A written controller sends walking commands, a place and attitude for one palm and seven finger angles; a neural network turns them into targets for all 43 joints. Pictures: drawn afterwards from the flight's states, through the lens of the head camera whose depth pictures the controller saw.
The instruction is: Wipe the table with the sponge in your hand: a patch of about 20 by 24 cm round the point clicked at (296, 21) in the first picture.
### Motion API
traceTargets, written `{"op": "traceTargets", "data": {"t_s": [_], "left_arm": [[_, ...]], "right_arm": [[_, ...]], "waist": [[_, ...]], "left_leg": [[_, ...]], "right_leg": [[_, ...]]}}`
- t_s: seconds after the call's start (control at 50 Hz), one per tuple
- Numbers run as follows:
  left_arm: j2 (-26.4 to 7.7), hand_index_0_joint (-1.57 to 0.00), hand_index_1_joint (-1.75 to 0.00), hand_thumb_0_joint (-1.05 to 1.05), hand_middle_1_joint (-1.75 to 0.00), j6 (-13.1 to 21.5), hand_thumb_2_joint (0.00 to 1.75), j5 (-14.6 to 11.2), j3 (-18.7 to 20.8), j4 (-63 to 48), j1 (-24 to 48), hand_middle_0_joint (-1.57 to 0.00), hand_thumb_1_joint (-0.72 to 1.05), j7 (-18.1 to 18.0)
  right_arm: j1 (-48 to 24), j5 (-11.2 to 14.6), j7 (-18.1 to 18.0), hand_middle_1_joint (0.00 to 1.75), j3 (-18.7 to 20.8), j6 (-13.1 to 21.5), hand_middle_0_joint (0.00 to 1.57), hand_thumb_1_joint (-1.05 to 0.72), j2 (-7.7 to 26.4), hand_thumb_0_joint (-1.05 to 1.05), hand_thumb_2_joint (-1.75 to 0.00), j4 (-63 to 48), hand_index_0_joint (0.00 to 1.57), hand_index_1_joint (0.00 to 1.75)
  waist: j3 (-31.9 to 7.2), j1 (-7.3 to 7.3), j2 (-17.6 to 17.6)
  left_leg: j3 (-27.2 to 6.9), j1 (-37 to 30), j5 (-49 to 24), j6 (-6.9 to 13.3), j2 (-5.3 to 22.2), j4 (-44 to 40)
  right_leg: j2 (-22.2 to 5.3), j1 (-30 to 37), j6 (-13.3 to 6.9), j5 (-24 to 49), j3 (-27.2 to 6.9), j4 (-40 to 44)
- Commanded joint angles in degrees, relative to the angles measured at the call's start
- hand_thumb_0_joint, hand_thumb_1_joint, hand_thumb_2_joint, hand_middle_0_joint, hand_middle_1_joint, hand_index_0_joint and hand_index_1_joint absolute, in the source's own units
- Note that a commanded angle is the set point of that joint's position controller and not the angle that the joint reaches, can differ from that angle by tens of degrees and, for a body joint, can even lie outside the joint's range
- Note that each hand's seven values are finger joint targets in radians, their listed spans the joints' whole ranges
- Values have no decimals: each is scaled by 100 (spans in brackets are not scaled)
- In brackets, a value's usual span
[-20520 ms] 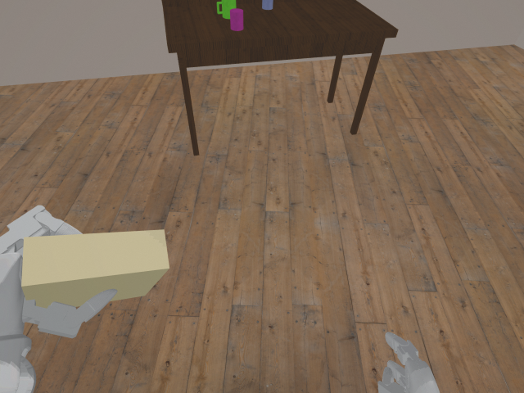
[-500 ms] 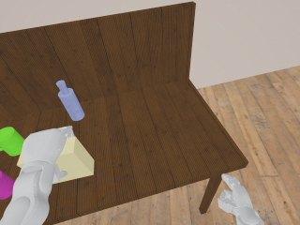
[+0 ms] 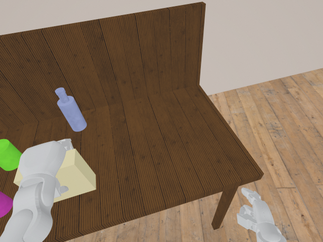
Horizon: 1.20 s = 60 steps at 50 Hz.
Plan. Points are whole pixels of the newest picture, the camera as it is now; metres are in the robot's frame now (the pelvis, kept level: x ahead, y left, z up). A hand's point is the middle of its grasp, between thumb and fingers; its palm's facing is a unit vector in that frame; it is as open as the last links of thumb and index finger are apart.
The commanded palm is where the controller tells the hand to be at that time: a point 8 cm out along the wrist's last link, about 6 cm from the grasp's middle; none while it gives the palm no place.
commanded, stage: move the sponge above the wiping area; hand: left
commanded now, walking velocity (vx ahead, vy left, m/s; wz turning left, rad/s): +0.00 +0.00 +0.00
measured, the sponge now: (64, 182) +0.22 +0.31 +0.02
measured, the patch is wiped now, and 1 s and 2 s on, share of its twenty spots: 0.00 0.00 0.00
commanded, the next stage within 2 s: none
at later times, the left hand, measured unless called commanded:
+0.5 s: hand (58, 169) +0.24 +0.32 +0.06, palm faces -0.03 -0.09 -1.00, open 9.3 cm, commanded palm +0.21 +0.30 +0.12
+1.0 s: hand (69, 169) +0.25 +0.30 +0.04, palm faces -0.06 -0.09 -0.99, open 9.3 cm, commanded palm +0.22 +0.29 +0.10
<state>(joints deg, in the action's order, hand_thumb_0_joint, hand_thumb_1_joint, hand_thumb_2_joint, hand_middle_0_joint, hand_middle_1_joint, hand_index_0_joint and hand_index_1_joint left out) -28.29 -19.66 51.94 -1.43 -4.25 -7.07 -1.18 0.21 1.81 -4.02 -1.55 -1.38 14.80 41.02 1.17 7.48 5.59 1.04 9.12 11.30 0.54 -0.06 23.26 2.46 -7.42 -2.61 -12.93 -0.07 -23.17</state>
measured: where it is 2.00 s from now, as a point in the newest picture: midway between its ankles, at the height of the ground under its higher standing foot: outside the picture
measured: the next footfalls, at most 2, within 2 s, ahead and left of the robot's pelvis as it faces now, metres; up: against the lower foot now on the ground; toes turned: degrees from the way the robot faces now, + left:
none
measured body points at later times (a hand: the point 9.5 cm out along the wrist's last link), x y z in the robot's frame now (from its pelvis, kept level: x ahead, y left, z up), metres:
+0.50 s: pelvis +0.00 +0.02 +0.00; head +0.00 -0.02 +0.45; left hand +0.23 +0.32 +0.11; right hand +0.23 -0.19 -0.10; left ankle +0.02 +0.11 -0.74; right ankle +0.00 -0.09 -0.74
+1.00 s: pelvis +0.01 +0.01 +0.00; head +0.01 -0.03 +0.45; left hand +0.25 +0.30 +0.09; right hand +0.24 -0.20 -0.10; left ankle +0.02 +0.11 -0.74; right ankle +0.00 -0.09 -0.74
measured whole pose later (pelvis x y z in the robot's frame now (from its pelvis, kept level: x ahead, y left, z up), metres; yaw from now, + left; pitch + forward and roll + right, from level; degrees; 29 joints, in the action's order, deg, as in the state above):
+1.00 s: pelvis +0.01 +0.01 +0.00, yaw +0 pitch +0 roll +0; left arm -23.3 -21.9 54.2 -5.7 6.3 -2.0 -5.3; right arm 1.1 2.5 -3.4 -1.0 -2.1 14.4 41.8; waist -1.0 6.3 5.3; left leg 1.2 11.8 11.3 1.4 -1.1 23.3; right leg 1.5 -10.2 -1.6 -13.2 -0.5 -23.5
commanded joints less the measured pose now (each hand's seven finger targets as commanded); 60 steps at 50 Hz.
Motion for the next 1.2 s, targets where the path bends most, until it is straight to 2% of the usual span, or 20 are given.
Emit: {"op": "traceTargets", "data": {"t_s": [0.0,0.08,0.16,0.18,0.22,0.28,0.36,0.38,0.46,0.48,0.64,0.66,0.72,0.76,0.78,0.86,0.9,0.94,1.06,1.18], "left_arm": [[-1248,-120,-160,0,-160,-8,130,106,761,-978,1195,-120,10,-207],[-1116,-120,-160,0,-160,179,130,124,578,-926,1557,-120,10,-180],[-1608,-120,-160,0,-160,451,130,250,1045,-1041,1629,-120,10,-322],[-1110,-120,-160,0,-160,491,130,229,664,-1015,1541,-120,10,-345],[-1426,-120,-160,0,-160,542,130,348,947,-855,1626,-120,10,-453],[-1169,-120,-160,0,-160,392,130,349,761,-664,1779,-120,10,-584],[-1334,-120,-160,0,-160,156,130,272,961,-534,1539,-120,10,-679],[-1002,-120,-160,0,-160,95,130,256,653,-472,1553,-120,10,-640],[-1125,-120,-160,0,-160,-15,130,252,639,-458,1647,-120,10,-512],[-643,-120,-160,0,-160,20,130,227,182,-593,1707,-120,10,-475],[-981,-120,-160,0,-160,310,130,513,367,-362,2318,-120,10,-611],[-1284,-120,-160,0,-160,317,130,529,660,-382,2398,-120,10,-693],[-806,-120,-160,0,-160,345,130,582,283,-397,2428,-120,10,-829],[-1075,-120,-160,0,-160,202,130,575,560,-225,2283,-120,10,-904],[-691,-120,-160,0,-160,133,130,487,303,-149,2129,-120,10,-900],[-884,-120,-160,0,-160,-169,130,418,491,-53,1654,-120,10,-810],[-471,-120,-160,0,-160,-266,130,373,84,-71,1474,-120,10,-693],[-624,-120,-160,0,-160,-298,130,368,174,76,1505,-120,10,-601],[-1132,-120,-160,0,-160,125,130,474,600,-390,1753,-120,10,-634],[-957,-120,-160,0,-160,445,130,581,502,-109,2237,-120,10,-930]], "right_arm": [[-1127,25,-62,30,200,341,20,-90,547,0,-90,-981,20,30],[-1071,12,-115,30,200,422,20,-90,532,0,-90,-993,20,30],[-1036,-34,-118,30,241,470,20,-90,572,0,-90,-941,20,30],[-954,-32,-114,30,241,486,20,-90,483,0,-90,-986,20,30],[-938,-53,-101,30,265,482,20,-90,559,0,-90,-874,20,30],[-1007,-17,-88,30,239,461,20,-90,527,0,-90,-892,20,30],[-1077,12,-78,30,273,408,20,-90,592,0,-90,-878,20,30],[-1040,31,-68,30,252,396,20,-90,538,0,-90,-902,20,30],[-1116,46,-53,30,241,346,20,-90,583,0,-90,-890,20,30],[-1047,61,-41,30,238,370,20,-90,516,0,-90,-971,20,30],[-908,-2,-91,30,260,397,20,-90,527,0,-90,-853,20,30],[-922,-12,-110,30,263,389,20,-90,563,0,-90,-805,20,30],[-894,-2,-81,30,274,436,20,-90,495,0,-90,-844,20,30],[-962,-8,-82,30,276,395,20,-90,553,0,-90,-802,20,30],[-906,26,-67,30,273,385,20,-90,489,0,-90,-847,20,30],[-1035,40,1,30,282,286,20,-90,602,0,-90,-840,20,30],[-1057,68,43,30,257,277,20,-90,529,0,-90,-957,20,30],[-1023,72,34,30,264,237,20,-90,583,0,-90,-910,20,30],[-906,-11,-27,30,307,300,20,-90,606,0,-90,-914,20,30],[-783,-4,-86,30,348,410,20,-90,548,0,-90,-793,20,30]], "waist": [[-1071,-77,-259],[-1139,-132,-202],[-1388,21,-83],[-1384,-52,-126],[-1431,7,-114],[-1286,-7,-56],[-1361,70,-14],[-1409,-5,-141],[-1288,-30,-200],[-1316,-134,-98],[-1361,-104,-246],[-1377,-65,-125],[-1603,-80,41],[-1549,13,138],[-1594,-53,19],[-1601,26,-178],[-1496,-24,-358],[-1409,-65,-569],[-1606,-55,-333],[-1504,-153,-63]], "left_leg": [[-499,-451,-1106,174,-162,-60],[-515,-491,-945,207,-148,-72],[-613,-602,-1118,176,-167,-68],[-567,-551,-1136,189,-126,-74],[-620,-561,-1283,134,-137,-57],[-604,-444,-1031,112,-121,-141],[-614,-439,-1077,80,-122,-182],[-563,-397,-1100,94,-104,-179],[-653,-423,-987,89,-119,-218],[-586,-427,-976,119,-79,-208],[-678,-505,-892,121,-94,-182],[-704,-522,-781,111,-95,-204],[-683,-581,-1063,47,-65,-175],[-691,-561,-1023,24,-87,-204],[-607,-493,-1056,53,-60,-197],[-588,-426,-1342,30,-109,-164],[-557,-376,-1398,84,-103,-140],[-535,-299,-1288,126,-125,-110],[-531,-467,-1419,189,-174,67],[-495,-482,-1206,181,-169,119]], "right_leg": [[-223,-57,-173,1031,-783,416],[-187,-203,-172,759,-668,434],[-141,-107,-238,903,-829,374],[-169,-127,-196,884,-608,345],[-172,-163,-226,1036,-695,352],[-160,-254,-227,741,-622,363],[-140,-119,-250,795,-714,326],[-165,-101,-210,839,-540,297],[-125,-202,-216,721,-648,353],[-146,-236,-182,726,-466,312],[-110,-397,-203,622,-550,349],[-58,-383,-247,521,-673,352],[-96,-352,-240,724,-489,239],[-61,-326,-285,702,-607,257],[-100,-268,-234,732,-425,242],[-111,-57,-257,1096,-598,234],[-159,-78,-203,1217,-462,217],[-174,-100,-172,1232,-503,249],[-133,-69,-223,1560,-740,199],[-134,-373,-234,1188,-663,275]]}}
